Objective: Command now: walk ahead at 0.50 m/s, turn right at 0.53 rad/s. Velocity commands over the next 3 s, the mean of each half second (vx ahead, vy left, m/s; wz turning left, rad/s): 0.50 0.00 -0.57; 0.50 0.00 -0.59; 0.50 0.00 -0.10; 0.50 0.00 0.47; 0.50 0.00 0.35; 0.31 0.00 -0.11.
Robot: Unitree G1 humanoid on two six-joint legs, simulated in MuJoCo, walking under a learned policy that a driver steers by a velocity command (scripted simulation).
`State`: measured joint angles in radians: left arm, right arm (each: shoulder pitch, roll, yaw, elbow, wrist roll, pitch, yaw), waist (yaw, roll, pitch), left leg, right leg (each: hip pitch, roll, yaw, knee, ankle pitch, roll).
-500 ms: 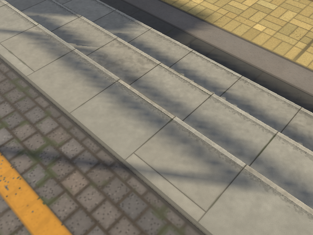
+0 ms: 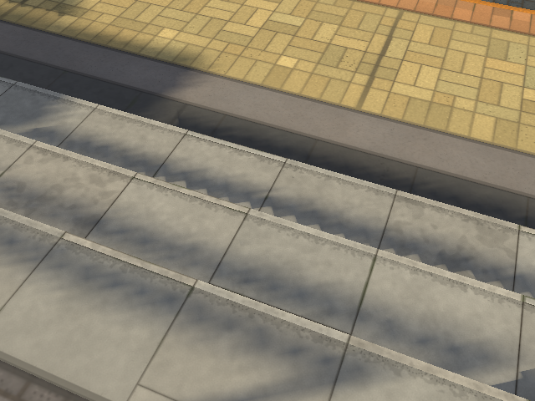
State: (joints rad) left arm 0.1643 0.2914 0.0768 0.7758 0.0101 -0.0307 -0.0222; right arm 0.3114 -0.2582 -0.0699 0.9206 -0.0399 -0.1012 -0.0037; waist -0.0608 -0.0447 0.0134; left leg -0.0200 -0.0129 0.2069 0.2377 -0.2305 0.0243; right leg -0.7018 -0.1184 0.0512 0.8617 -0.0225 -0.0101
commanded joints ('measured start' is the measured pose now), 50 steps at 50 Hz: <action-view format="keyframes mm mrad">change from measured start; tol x32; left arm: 1 41 -41 -38 -13 107 -32 -68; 9 -115 46 -31 -77 44 -56 -52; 14 574 191 37 143 64 -78 4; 21 74 20 -37 26 36 -119 -34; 34 382 -77 -46 -9 71 -124 -79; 50 -46 -29 -54 -29 74 -45 -73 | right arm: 1 107 -25 19 -21 -83 -49 34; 29 -335 -76 88 -228 -24 5 23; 34 234 -215 48 -101 -13 -27 9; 50 188 -10 80 13 -59 -41 -1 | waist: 1 4 80 78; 10 111 130 31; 13 225 -80 -492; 15 285 -12 -50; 31 51 11 -21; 34 -28 390 -495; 36 -7 118 -69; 50 -11 112 32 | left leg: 1 96 359 -114 -136 232 218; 11 27 267 125 343 893 99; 13 -565 30 -38 894 -291 -43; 15 -893 50 -290 1132 -234 -8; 31 -215 27 -173 309 238 16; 34 597 492 -892 167 325 482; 38 -58 349 -518 -48 -4 223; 50 59 283 -93 -13 295 207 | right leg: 1 -105 -20 29 -59 73 -24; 9 98 134 -124 -245 -139 -105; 11 531 231 -154 -234 -1 -168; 13 1336 -105 575 -355 56 -455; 19 394 -60 387 -624 -108 -323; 32 302 102 306 -252 198 -126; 34 -76 317 143 384 -636 -7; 50 -145 -15 28 -60 292 -50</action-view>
